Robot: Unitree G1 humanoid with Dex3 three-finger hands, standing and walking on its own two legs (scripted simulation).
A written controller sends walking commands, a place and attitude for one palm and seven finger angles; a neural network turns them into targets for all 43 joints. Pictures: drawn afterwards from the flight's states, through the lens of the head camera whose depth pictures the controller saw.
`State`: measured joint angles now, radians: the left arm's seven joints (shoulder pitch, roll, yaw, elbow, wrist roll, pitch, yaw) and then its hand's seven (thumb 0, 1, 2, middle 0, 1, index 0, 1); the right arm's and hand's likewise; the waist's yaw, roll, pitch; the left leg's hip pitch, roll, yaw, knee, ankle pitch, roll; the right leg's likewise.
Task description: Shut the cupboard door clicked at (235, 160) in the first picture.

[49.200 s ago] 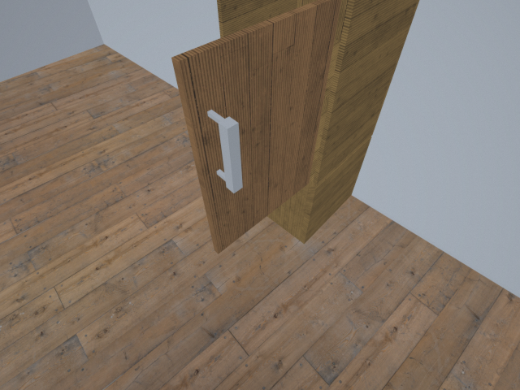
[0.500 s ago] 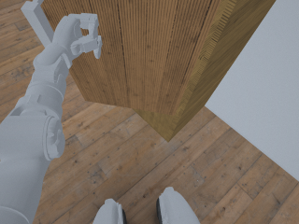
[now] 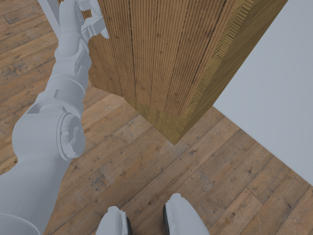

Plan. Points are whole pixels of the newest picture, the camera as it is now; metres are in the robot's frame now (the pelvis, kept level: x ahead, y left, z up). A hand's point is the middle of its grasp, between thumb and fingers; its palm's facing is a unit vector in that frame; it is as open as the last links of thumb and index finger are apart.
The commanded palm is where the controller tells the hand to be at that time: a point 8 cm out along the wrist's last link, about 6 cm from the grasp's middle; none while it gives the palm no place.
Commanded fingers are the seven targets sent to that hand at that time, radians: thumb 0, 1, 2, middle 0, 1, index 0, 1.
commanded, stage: pull the fist back off the door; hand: left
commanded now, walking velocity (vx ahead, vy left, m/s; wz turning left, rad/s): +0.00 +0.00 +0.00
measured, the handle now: (58, 6) +0.64 +0.14 +0.13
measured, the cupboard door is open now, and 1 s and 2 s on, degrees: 24 24 24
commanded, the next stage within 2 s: draw the hand back to the body in 0.72 s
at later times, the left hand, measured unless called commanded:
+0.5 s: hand (108, 50) +0.49 +0.04 +0.13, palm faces +0.01 -1.00 -0.01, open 3.1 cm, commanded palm +0.46 +0.08 +0.13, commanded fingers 0.00 0.90 0.90 -1.30 -1.50 -1.30 -1.50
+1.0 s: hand (98, 64) +0.44 +0.05 +0.15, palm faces +0.02 -1.00 -0.01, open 3.1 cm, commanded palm +0.40 +0.12 +0.15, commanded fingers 0.00 0.90 0.90 -1.30 -1.50 -1.30 -1.50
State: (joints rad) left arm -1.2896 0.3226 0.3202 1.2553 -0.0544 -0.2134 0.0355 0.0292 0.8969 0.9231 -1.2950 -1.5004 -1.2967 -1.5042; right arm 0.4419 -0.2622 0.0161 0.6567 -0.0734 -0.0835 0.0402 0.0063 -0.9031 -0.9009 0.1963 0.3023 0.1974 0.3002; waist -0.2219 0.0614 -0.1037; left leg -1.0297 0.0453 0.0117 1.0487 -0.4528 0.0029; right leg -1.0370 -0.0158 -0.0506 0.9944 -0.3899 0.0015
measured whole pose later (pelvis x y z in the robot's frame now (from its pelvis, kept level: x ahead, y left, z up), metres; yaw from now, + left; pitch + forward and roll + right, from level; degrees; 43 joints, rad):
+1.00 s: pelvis +0.01 -0.01 +0.05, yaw +0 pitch +10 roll +1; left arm -0.67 0.08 0.11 0.85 -0.08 -0.34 0.11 0.02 0.90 0.90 -1.30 -1.50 -1.30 -1.50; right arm 0.31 -0.23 0.00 0.65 -0.01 -0.01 0.01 0.01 -0.90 -0.90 0.20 0.30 0.20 0.30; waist -0.07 0.04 -0.08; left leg -0.57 0.03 0.04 0.76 -0.36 -0.01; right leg -0.62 -0.02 -0.02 0.78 -0.34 -0.01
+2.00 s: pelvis +0.03 +0.01 +0.08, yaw +2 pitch -5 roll +0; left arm 0.42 0.33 0.28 -0.35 -0.06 -0.03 0.09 0.02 0.90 0.90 -0.49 -0.62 -0.50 -0.62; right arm 0.21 -0.22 0.03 0.63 0.00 -0.02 -0.08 0.01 -0.90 -0.90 0.20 0.30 0.20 0.30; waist 0.06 0.08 0.01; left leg -0.06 0.00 0.02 0.40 -0.25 0.01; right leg -0.08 -0.04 -0.05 0.39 -0.22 0.02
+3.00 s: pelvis -0.01 +0.02 +0.07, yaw +1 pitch +0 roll +0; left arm 0.54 0.44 0.42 -0.48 -0.05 -0.16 0.13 0.02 0.89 0.90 -0.21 -0.30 -0.21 -0.31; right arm 0.18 -0.22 -0.01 0.54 0.01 0.01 -0.10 0.01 -0.90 -0.90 0.20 0.30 0.20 0.30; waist 0.01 0.00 0.01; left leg -0.31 -0.02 0.05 0.54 -0.24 0.04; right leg -0.33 -0.06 -0.03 0.52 -0.20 0.04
